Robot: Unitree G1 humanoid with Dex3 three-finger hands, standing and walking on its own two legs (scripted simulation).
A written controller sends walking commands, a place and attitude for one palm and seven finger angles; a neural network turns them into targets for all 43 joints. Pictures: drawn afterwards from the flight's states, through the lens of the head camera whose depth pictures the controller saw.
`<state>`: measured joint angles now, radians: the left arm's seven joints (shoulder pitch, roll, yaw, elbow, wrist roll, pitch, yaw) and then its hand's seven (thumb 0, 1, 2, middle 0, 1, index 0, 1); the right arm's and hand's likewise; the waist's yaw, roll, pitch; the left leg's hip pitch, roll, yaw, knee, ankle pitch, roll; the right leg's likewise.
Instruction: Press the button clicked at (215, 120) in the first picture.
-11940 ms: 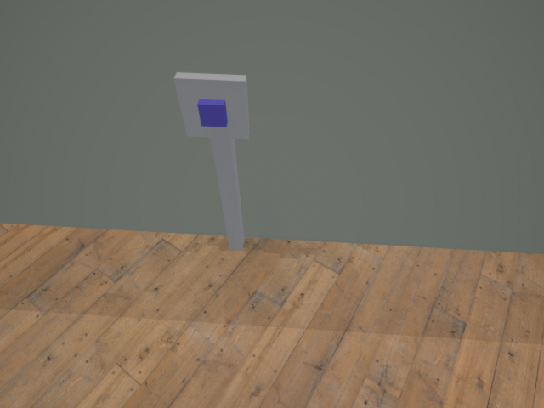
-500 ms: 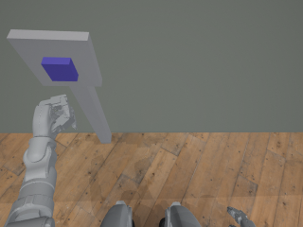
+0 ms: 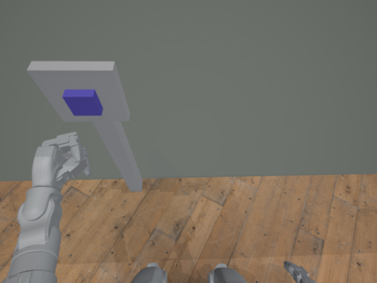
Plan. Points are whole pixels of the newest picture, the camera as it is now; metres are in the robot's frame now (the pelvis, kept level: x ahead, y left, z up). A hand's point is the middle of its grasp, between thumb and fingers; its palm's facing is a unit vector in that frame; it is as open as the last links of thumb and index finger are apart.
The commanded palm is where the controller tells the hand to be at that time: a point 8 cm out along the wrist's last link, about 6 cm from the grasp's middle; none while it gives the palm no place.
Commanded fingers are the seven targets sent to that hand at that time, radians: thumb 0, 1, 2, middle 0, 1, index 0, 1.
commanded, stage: draw the hand back to the body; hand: left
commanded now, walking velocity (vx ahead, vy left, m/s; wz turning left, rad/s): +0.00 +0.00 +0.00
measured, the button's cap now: (84, 101) +0.52 +0.26 +0.03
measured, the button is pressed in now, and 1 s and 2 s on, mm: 0 0 0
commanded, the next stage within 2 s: step back with the hand held close in 1.22 s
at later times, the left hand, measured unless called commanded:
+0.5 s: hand (31, 193) +0.26 +0.24 +0.12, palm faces +0.29 -0.90 -0.33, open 3.1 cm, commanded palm +0.22 +0.28 +0.16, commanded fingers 0.00 0.90 0.90 -1.30 -1.50 -1.30 -1.50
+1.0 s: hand out of the picture +0.20 +0.24 +0.23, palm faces +0.39 -0.81 -0.44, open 3.1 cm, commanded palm +0.15 +0.28 +0.24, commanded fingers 0.00 0.90 0.90 -1.30 -1.50 -1.30 -1.50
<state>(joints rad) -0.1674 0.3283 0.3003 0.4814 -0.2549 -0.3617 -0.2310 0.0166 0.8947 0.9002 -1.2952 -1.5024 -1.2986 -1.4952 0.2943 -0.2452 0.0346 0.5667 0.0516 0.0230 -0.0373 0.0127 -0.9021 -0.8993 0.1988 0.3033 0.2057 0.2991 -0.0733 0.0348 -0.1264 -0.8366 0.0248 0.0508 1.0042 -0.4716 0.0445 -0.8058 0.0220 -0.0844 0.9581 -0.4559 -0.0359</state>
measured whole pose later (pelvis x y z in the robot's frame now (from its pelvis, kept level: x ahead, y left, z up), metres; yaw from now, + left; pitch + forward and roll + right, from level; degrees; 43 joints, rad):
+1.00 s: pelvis +0.03 +0.00 +0.07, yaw +1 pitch -3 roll +0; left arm 0.58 0.35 0.29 -0.50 -0.07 -0.07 0.10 0.01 0.89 0.90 -1.30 -1.50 -1.30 -1.49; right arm 0.21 -0.24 0.03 0.61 0.02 -0.09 -0.07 0.02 -0.90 -0.90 0.20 0.30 0.21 0.30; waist 0.06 0.09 -0.02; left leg -0.10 -0.01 0.05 0.43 -0.28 0.03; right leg -0.08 0.02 -0.07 0.39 -0.27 -0.03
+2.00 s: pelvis -0.04 +0.02 +0.06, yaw +1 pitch +1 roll -1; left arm 0.64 0.39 0.36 -0.60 -0.04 -0.18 0.13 0.01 0.88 0.90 -1.30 -1.50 -1.31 -1.49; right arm 0.18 -0.22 0.01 0.52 0.01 -0.02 -0.08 0.02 -0.90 -0.90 0.20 0.30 0.21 0.30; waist 0.00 0.01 0.03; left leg -0.35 -0.02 0.07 0.53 -0.21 0.08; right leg -0.32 0.00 -0.06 0.49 -0.19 0.00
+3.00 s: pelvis -0.17 +0.00 +0.06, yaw -3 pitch +6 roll -2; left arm 0.60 0.48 0.40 -0.67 -0.08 -0.26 0.10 0.01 0.89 0.90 -1.30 -1.50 -1.31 -1.50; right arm 0.10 -0.13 0.04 0.60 -0.04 -0.13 -0.03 0.01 -0.90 -0.90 0.20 0.30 0.21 0.30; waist 0.01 -0.05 0.00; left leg -0.49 0.05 0.07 0.33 0.06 0.02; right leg -0.12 0.04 -0.02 0.35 -0.32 -0.01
